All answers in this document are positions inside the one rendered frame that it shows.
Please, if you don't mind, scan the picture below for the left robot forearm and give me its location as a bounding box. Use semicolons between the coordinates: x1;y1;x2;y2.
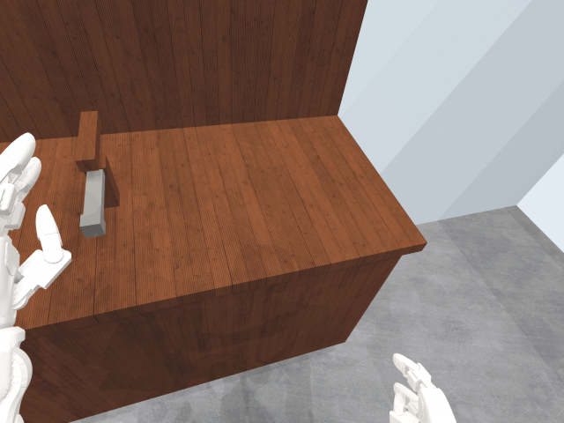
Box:
0;326;33;423

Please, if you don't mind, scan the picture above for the tap lever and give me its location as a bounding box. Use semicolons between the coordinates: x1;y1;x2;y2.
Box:
79;169;106;238

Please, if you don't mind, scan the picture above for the robot right hand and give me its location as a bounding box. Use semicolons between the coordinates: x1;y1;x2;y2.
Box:
390;353;456;423

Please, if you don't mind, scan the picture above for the counter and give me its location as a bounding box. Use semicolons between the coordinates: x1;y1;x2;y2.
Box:
0;0;427;423

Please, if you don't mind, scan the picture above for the robot left hand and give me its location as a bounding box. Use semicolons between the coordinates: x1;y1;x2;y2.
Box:
0;133;71;329

